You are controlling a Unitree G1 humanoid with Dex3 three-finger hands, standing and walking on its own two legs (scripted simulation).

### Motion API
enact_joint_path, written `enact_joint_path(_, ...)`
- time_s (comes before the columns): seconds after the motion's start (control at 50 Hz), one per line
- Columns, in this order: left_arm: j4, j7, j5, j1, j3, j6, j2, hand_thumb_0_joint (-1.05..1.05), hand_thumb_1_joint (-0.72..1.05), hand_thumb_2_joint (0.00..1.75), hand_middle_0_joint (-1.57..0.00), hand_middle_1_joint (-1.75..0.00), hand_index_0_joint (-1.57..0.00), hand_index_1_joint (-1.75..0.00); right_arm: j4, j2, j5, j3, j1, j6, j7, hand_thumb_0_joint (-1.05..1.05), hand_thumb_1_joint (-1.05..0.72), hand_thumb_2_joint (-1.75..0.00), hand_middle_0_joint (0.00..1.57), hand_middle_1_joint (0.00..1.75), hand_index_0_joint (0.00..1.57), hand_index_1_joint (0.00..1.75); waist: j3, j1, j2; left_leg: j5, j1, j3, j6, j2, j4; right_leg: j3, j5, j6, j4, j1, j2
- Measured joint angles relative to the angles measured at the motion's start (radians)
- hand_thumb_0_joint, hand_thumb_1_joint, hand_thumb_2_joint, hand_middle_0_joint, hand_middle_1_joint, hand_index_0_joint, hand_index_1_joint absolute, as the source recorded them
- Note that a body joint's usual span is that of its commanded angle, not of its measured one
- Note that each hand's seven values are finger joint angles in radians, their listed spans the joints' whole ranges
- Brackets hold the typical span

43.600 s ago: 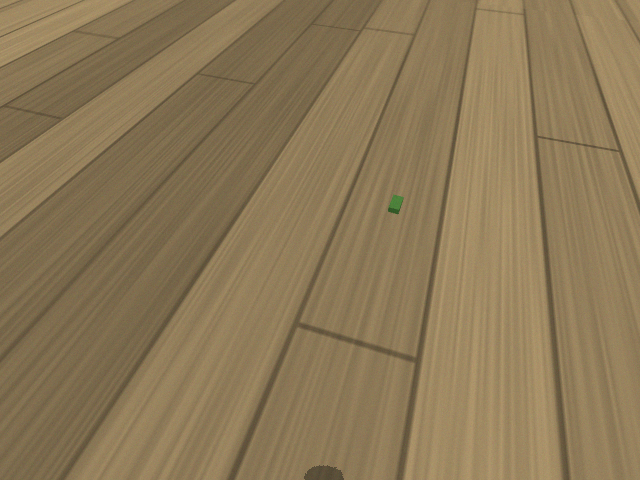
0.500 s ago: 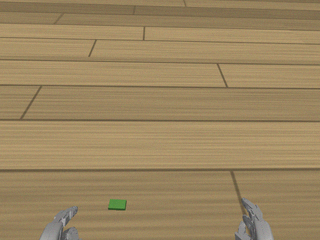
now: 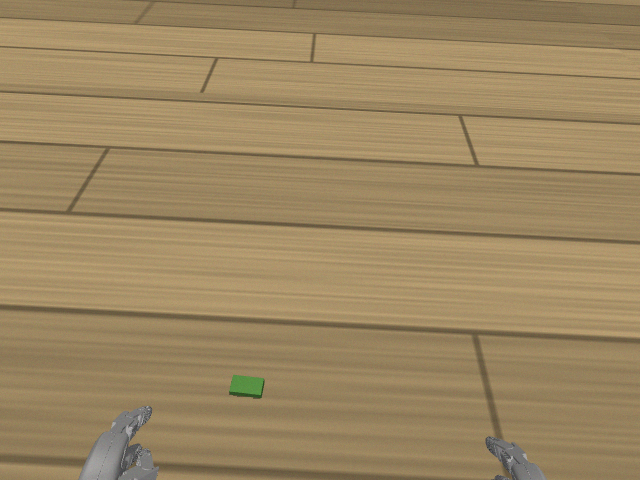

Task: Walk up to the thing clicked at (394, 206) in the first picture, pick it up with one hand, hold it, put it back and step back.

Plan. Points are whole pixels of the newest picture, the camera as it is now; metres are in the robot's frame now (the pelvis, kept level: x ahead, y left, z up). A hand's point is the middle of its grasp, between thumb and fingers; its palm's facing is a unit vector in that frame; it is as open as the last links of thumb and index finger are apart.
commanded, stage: stand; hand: left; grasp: from above
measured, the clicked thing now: (247, 386) +0.49 +0.20 -0.72
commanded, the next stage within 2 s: none
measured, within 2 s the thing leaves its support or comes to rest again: neither
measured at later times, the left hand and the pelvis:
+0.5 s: hand out of the picture +0.05 +0.24 -0.12, palm faces +0.03 -0.95 -0.32, open 7.4 cm; pelvis +0.00 +0.01 +0.04, yaw +0 degrees
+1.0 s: hand out of the picture +0.05 +0.23 -0.11, palm faces +0.02 -0.94 -0.34, open 7.4 cm; pelvis +0.00 -0.01 +0.05, yaw +0 degrees
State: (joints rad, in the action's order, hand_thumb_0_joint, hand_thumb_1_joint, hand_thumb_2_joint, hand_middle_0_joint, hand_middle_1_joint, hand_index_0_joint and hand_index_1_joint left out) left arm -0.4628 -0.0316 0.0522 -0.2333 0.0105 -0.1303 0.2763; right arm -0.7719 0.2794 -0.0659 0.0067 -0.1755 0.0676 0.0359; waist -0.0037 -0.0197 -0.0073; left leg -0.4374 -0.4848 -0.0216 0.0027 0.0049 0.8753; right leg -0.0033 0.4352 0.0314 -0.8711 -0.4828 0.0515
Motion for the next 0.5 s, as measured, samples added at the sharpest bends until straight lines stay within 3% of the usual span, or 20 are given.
enact_joint_path(0.12, -0.253, -0.004, 0.001, 0.015, 0.029, 0.062, 0.017, 0.01, 0.9, 0.9, -0.2, -0.3, -0.2, -0.3, -0.089, 0.014, 0.011, 0.04, -0.014, -0.033, -0.024, 0.01, -0.91, -0.9, 0.21, 0.3, 0.2, 0.3, -0.025, 0.005, -0.005, 0.045, 0.101, 0.005, -0.007, 0.006, -0.111, 0.002, -0.045, 0.009, 0.109, 0.1, 0.007)
enact_joint_path(0.22, -0.4, -0.005, -0.007, 0.01, 0.036, 0.087, 0.011, 0.01, 0.9, 0.9, -0.2, -0.3, -0.2, -0.3, -0.159, 0.015, 0.016, 0.046, -0.031, -0.046, -0.018, 0.01, -0.91, -0.9, 0.21, 0.3, 0.2, 0.3, -0.041, 0.005, 0.003, 0.08, 0.179, 0.004, -0.011, 0.005, -0.199, -0.002, -0.089, 0.015, 0.214, 0.186, 0.005)
enact_joint_path(0.5, -0.614, -0.005, -0.015, 0.042, 0.021, 0.103, -0.004, 0.01, 0.9, 0.9, -0.2, -0.3, -0.2, -0.3, -0.291, -0.009, 0.039, 0.031, 0.003, -0.065, -0.006, 0.01, -0.91, -0.9, 0.21, 0.3, 0.2, 0.3, -0.06, 0.001, 0.011, 0.195, 0.346, 0.004, -0.013, 0.016, -0.421, -0.007, -0.198, 0.021, 0.426, 0.35, 0.017)
